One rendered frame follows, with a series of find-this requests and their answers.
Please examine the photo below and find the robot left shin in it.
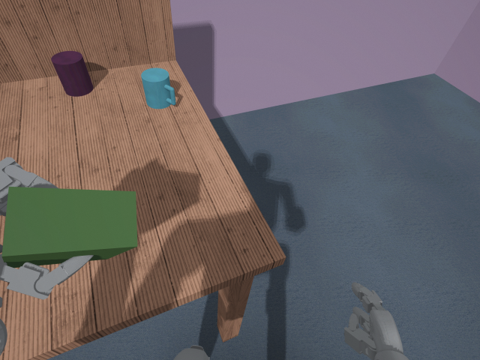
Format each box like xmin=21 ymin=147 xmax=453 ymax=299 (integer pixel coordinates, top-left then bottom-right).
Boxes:
xmin=190 ymin=345 xmax=205 ymax=352

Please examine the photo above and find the table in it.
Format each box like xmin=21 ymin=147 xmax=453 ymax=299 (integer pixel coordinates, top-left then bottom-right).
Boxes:
xmin=0 ymin=0 xmax=286 ymax=360

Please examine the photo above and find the robot right hand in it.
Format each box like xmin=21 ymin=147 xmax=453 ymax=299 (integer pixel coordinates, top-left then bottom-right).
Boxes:
xmin=344 ymin=282 xmax=404 ymax=360

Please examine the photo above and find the sponge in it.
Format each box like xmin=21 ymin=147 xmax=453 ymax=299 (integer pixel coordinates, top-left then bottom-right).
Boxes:
xmin=2 ymin=187 xmax=137 ymax=268

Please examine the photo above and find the robot left hand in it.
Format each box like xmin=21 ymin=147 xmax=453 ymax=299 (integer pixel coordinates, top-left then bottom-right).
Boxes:
xmin=0 ymin=157 xmax=94 ymax=300

